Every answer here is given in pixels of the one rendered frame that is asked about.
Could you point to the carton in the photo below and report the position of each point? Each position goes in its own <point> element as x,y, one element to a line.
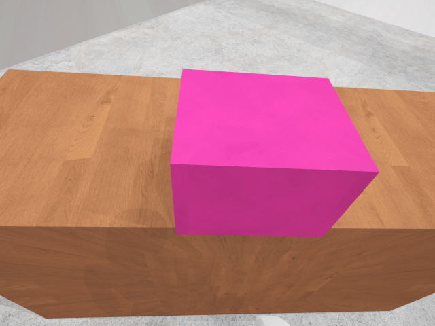
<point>263,155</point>

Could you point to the pedestal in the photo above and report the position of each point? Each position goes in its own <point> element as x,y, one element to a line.
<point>87,225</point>

